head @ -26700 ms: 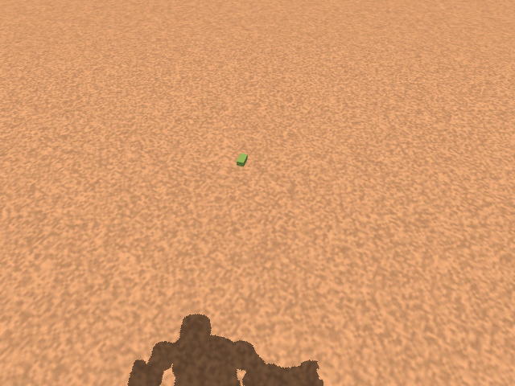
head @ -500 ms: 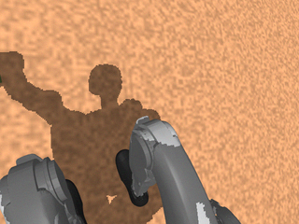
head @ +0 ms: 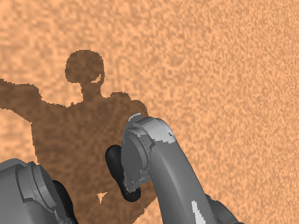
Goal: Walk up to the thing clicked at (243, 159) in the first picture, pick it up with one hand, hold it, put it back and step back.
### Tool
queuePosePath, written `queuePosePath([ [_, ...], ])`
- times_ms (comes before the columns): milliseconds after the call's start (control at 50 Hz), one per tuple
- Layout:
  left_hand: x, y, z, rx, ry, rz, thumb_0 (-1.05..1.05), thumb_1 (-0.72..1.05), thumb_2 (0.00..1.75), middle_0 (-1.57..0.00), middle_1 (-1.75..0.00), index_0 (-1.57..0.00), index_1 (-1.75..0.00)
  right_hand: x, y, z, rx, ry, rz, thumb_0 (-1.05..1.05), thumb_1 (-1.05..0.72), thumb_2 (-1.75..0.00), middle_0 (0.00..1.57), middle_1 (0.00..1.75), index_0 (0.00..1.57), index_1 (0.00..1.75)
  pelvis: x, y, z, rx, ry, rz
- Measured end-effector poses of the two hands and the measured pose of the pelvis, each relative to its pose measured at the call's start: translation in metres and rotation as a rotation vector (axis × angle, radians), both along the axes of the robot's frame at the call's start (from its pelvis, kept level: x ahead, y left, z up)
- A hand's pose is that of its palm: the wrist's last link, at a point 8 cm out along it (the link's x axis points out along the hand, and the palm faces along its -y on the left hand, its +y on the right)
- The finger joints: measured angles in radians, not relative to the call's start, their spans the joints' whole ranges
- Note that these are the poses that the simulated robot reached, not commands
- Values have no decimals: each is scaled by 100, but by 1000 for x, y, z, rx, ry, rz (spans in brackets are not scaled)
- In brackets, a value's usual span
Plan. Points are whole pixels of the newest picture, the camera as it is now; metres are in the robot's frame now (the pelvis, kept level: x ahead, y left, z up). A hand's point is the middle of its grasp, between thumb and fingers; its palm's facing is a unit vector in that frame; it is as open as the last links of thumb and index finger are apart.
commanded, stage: rest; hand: left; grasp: from above
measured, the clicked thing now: out of the picture +0.52 +0.28 -0.28
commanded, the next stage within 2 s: open in 0.92 s
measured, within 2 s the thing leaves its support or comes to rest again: rests again in 1.00 s
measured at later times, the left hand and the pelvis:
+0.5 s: hand out of the picture +0.50 +0.27 -0.25, palm faces -0.46 -0.11 -0.88, open 6.8 cm; pelvis +0.00 +0.00 +0.00, yaw -1 degrees
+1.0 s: hand out of the picture +0.50 +0.28 -0.26, palm faces -0.47 -0.11 -0.88, open 6.8 cm; pelvis +0.00 +0.00 +0.00, yaw -3 degrees
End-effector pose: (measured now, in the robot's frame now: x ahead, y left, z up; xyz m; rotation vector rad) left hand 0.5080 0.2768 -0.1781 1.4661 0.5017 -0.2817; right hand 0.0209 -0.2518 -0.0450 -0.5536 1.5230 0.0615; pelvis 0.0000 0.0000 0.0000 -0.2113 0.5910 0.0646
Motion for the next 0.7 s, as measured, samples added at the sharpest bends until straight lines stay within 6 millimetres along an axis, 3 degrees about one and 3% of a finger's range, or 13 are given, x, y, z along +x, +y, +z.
queuePosePath([
  [220,-4,8,-11,3,-2,13,1,51,0,-97,-17,-102,-9,-2,-1,9,-7,17,44,-1,-91,-90,21,30,21,30,-1,2,-3,-13,-14,-1],
  [700,1,-2,-24,6,-3,35,1,52,0,-94,-22,-101,-12,-16,9,7,51,27,54,-1,-91,-90,21,30,21,30,-5,0,-5,-20,-41,-19],
])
